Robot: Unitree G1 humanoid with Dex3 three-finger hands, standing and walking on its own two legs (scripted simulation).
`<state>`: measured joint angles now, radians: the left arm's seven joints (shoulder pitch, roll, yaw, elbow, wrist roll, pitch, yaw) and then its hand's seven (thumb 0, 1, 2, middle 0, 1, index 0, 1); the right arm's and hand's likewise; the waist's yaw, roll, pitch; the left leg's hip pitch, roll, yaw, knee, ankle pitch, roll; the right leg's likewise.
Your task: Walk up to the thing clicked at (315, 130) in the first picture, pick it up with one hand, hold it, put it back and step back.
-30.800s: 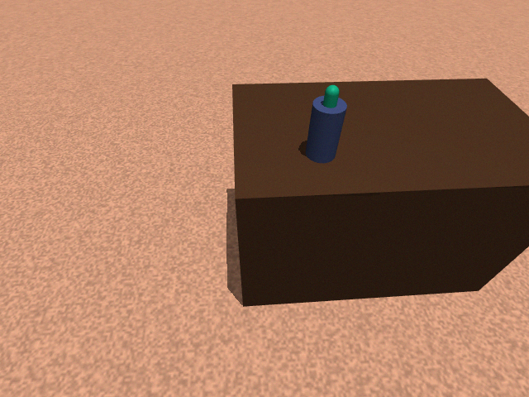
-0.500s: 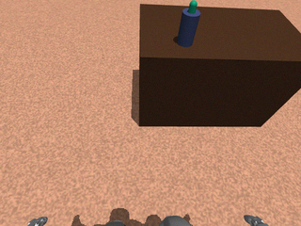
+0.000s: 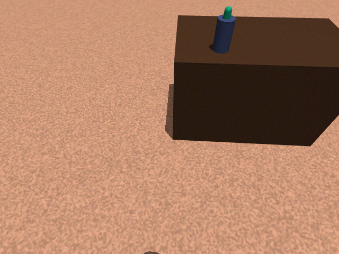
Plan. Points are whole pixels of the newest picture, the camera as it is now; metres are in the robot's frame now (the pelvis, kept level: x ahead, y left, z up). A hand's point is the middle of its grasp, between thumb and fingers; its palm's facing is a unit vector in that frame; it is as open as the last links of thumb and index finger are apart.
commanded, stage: step back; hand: right
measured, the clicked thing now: (224, 29) +1.13 -0.25 +0.00
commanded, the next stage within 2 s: stand in 0.82 s
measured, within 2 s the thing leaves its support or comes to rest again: neither
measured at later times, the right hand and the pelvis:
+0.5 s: hand out of the picture +0.12 -0.25 -0.14, palm faces -0.04 +0.92 -0.38, open 7.4 cm; pelvis +0.03 +0.02 +0.00, yaw +0 degrees
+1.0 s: hand out of the picture +0.15 -0.23 -0.13, palm faces +0.01 +0.94 -0.33, open 7.4 cm; pelvis +0.05 +0.02 +0.02, yaw -1 degrees
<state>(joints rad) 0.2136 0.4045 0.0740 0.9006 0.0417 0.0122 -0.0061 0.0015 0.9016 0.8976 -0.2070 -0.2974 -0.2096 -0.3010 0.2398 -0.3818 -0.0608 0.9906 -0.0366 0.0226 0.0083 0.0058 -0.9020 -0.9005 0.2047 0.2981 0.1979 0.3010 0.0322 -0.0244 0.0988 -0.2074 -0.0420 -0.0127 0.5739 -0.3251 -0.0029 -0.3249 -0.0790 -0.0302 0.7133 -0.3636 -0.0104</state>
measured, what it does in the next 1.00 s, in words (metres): steps on the spot: left foot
